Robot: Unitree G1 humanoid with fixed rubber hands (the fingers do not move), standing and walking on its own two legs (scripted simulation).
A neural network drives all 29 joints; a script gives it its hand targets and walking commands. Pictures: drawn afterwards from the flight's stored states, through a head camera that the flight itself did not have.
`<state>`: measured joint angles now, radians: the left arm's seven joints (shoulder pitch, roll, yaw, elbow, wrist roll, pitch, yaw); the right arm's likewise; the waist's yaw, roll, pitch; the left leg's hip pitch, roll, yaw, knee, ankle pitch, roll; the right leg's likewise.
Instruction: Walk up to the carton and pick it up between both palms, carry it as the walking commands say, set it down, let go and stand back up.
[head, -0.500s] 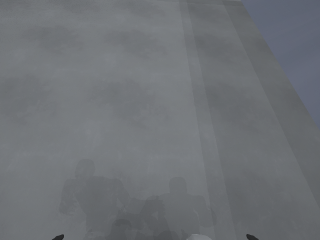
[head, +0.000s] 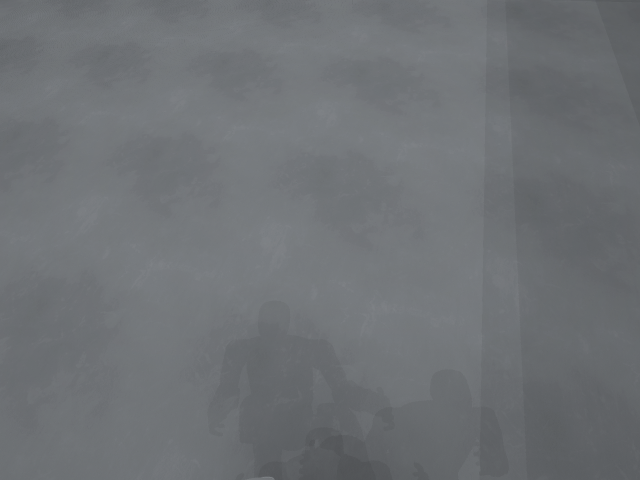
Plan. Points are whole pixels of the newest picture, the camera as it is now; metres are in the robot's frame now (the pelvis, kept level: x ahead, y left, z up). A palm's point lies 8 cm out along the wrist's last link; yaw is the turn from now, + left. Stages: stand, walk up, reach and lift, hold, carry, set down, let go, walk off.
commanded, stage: walk up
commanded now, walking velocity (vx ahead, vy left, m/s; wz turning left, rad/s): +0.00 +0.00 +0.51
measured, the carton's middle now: out of the picture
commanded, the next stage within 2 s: none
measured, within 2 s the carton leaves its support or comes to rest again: neither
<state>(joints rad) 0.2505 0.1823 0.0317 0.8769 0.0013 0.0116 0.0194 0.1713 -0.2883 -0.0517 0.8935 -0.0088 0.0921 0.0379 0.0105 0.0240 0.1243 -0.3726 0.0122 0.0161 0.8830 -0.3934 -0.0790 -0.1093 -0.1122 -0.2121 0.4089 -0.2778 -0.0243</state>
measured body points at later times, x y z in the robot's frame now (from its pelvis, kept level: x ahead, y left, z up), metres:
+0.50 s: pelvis -0.04 +0.05 +0.00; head +0.00 +0.10 +0.45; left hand +0.00 +0.35 -0.14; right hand +0.09 -0.20 -0.11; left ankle -0.05 +0.13 -0.75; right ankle -0.01 -0.14 -0.66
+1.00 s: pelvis -0.06 -0.05 +0.00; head +0.00 -0.07 +0.44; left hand -0.09 +0.22 -0.11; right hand +0.13 -0.27 -0.16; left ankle -0.12 +0.10 -0.66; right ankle -0.06 -0.14 -0.75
